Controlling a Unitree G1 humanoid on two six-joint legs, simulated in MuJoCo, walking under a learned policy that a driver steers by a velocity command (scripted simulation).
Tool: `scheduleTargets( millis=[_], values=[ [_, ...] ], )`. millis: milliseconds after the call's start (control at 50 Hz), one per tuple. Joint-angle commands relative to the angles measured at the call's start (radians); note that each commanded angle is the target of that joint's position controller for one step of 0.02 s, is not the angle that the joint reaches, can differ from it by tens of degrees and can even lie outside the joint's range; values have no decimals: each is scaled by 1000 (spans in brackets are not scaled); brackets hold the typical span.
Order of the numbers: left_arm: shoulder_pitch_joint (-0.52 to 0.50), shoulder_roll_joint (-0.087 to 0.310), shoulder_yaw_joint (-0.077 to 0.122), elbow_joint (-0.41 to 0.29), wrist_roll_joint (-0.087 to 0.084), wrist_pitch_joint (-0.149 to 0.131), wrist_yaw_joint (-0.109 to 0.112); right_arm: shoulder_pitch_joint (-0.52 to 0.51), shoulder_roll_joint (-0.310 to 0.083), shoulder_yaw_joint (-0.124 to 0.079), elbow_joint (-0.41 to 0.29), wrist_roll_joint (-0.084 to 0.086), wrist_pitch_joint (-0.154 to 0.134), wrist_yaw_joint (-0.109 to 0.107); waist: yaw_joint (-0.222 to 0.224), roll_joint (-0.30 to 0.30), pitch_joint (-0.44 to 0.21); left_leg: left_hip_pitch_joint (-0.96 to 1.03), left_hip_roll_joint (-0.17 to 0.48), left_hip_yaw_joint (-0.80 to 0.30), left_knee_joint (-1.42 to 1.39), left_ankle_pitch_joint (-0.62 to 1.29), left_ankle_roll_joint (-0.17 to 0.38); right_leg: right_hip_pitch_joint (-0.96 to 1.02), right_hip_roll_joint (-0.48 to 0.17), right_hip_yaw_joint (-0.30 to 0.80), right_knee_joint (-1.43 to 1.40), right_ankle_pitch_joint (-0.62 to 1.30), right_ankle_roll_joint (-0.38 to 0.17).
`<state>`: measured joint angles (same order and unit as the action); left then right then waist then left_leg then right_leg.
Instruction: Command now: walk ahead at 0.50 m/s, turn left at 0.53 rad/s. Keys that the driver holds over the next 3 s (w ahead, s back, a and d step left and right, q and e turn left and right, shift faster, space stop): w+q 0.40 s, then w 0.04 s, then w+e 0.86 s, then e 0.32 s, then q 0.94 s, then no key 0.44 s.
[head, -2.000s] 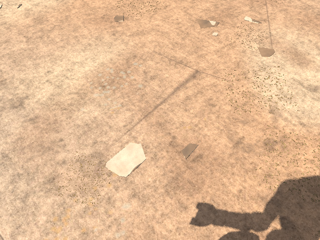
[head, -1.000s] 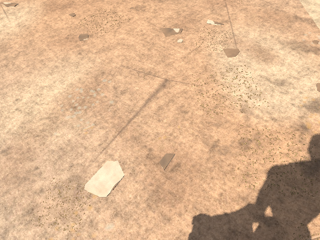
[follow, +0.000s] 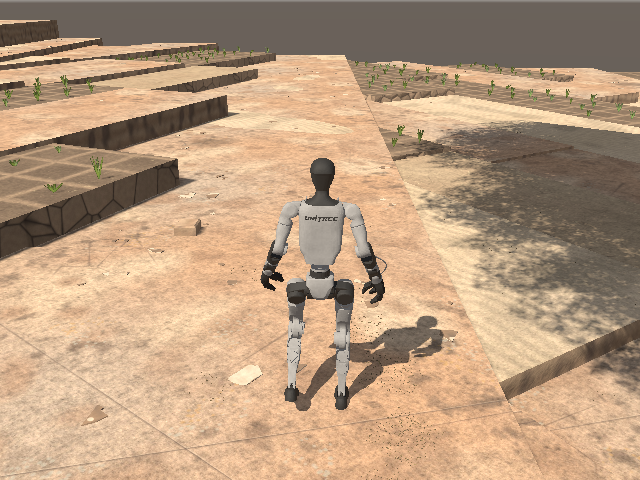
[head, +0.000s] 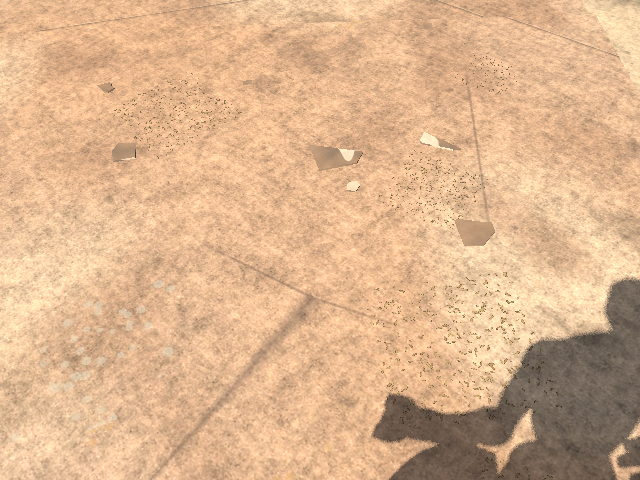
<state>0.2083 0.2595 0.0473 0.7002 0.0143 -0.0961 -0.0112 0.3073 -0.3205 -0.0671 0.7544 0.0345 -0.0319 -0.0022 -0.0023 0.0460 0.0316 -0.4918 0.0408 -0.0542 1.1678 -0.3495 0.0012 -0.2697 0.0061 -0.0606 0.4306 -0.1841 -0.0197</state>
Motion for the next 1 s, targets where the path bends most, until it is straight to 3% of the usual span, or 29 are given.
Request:
scheduleTargets(
  millis=[20,60,160,240,280,300,320,340,360,380,400,420,440,460,480,560,640,700,760,820,840,860,880,900,920,940,960,980,1000],
  values=[
    [11,118,39,-28,-6,-24,4,-17,-27,-10,-96,-4,9,7,9,-144,-19,-181,83,-43,-38,64,-11,155,-282,222,-259,154,-177],
    [16,143,50,-9,-10,-27,7,-62,-16,-5,-120,-14,13,12,11,-117,-1,-211,89,-42,-128,125,-20,165,-291,161,-281,209,-188],
    [33,191,64,24,-16,-12,17,-198,-5,8,-158,-13,-1,44,53,-92,29,-149,66,26,-407,351,-1,194,-260,-13,-289,248,-150],
    [79,229,78,56,-39,8,17,-289,-27,2,-208,-11,2,61,68,-93,55,-142,42,73,-510,289,46,298,-292,-70,-241,324,-118],
    [77,259,87,59,-48,22,21,-261,-57,-14,-218,-16,8,63,32,-119,14,-53,-14,127,-527,189,86,339,-293,-108,-121,615,-97],
    [72,271,90,57,-54,30,23,-185,-86,-31,-205,-17,12,60,-19,-126,-39,60,-57,157,-541,156,111,335,-280,-131,8,764,-83],
    [64,258,84,53,-57,36,26,-29,-132,-60,-164,-13,17,51,-106,-108,-120,280,-105,171,-596,205,147,262,-245,-164,212,795,-54],
    [84,212,64,37,-30,32,30,143,-211,-95,-122,-7,29,31,-173,-15,-210,589,-24,5,-606,227,200,19,-203,-165,518,499,-6],
    [174,67,17,-27,10,10,19,89,-325,-103,-139,-2,18,25,-32,249,-287,859,232,-590,-722,30,385,-414,4,-65,866,-408,56],
    [77,155,26,-34,-26,-23,7,111,-245,-79,-174,-7,-2,33,-115,126,-399,890,292,-794,-870,-126,413,-512,6,158,965,-425,43],
    [-10,203,38,-63,-60,-38,1,80,-185,-61,-157,-14,-18,37,-120,69,-248,794,268,-655,-893,-70,363,-585,-36,154,941,-317,25],
    [-11,188,31,-55,-50,-46,6,27,-152,-49,-154,-13,-25,36,-75,-1,-166,652,230,-524,-887,37,326,-545,-84,145,855,-225,14],
    [-4,187,33,-39,-22,-46,14,-40,-116,-38,-161,-18,-27,33,-34,-27,-117,522,194,-423,-885,173,297,-474,-118,140,772,-167,20],
    [28,189,37,-23,-16,-34,12,-81,-82,-23,-171,-33,-29,29,0,-6,-105,439,170,-346,-903,292,284,-401,-146,143,732,-125,24],
    [50,181,36,-11,-16,-21,9,-94,-75,-19,-168,-40,-32,27,14,10,-104,389,163,-309,-922,370,285,-356,-152,134,711,-105,33],
    [7,124,18,-11,-17,14,10,-53,-104,-21,-108,-39,-54,15,2,-6,-48,324,141,-135,-985,523,271,-382,-160,106,570,49,69],
    [-90,98,6,-25,-29,8,-7,-30,-105,-14,-71,-42,-57,6,-46,2,0,339,99,-4,-1022,441,204,-363,-129,88,319,316,51],
    [-168,87,0,-53,-40,4,-23,13,-124,-18,-33,-39,-58,6,-84,-6,40,411,140,23,-1040,398,193,-375,-99,86,205,364,29],
    [-216,86,-1,-85,-40,2,-45,41,-127,-22,-1,-34,-44,4,-99,-16,61,552,186,44,-994,475,185,-449,-77,85,144,282,-2],
    [-195,98,4,-107,-32,4,-63,27,-146,-29,4,-30,-22,-8,-65,11,22,642,204,78,-869,808,155,-405,-27,28,124,124,-48],
    [-147,120,15,-103,-29,8,-62,17,-161,-33,-1,-31,-15,-15,-35,36,-26,653,197,93,-783,1007,141,-327,9,-7,137,68,-67],
    [-44,157,36,-84,-27,12,-58,6,-169,-34,-7,-33,-5,-23,24,44,-97,635,179,117,-633,1148,123,-188,49,-31,132,46,-92],
    [103,208,62,-58,-29,15,-46,-6,-164,-28,-17,-32,-1,-33,107,19,-178,507,147,151,-415,1095,86,58,48,9,89,121,-135],
    [232,321,94,-49,-21,22,-31,70,-91,-2,-61,-52,-22,-31,110,-160,-328,132,43,172,-29,670,23,472,-197,404,109,146,-283],
    [228,287,82,-53,-41,19,-30,89,-34,24,-63,-62,-53,-11,81,-281,-442,-159,-146,24,227,-194,-21,690,-351,865,-47,55,-421],
    [222,222,63,-53,-38,23,-25,8,-121,4,-82,-25,-85,12,125,-189,-379,-275,-71,-91,268,-165,0,667,-321,787,-89,-61,-364],
    [176,197,56,-62,-33,25,-20,-72,-122,8,-112,-1,-102,20,115,-122,-249,-301,-23,-73,211,-94,15,534,-284,649,-104,-57,-321],
    [114,186,51,-71,-30,27,-19,-106,-109,11,-122,-15,-109,18,71,-33,-136,-280,12,-53,99,-45,15,364,-243,555,-130,33,-295],
    [68,158,41,-84,-24,26,-15,-108,-119,1,-119,-39,-102,11,36,-27,-91,-219,43,-48,13,-8,6,252,-209,486,-153,131,-279]
  ],
)
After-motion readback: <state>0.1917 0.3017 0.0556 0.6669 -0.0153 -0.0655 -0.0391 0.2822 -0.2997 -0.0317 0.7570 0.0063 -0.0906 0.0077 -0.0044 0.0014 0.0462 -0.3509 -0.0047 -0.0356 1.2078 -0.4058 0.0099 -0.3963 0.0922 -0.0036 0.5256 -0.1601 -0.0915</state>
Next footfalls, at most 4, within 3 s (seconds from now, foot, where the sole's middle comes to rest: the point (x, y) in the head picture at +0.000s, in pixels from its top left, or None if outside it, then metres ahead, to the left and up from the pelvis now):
0.34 left None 0.32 0.17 -0.78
0.88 right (325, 384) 0.68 0.04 -0.78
1.34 left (247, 284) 0.96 0.24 -0.78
1.78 right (344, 287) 0.95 -0.01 -0.78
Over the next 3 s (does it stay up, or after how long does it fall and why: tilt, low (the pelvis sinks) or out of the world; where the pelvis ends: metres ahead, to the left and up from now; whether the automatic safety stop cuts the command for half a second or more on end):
stays up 0.91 0.14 0.00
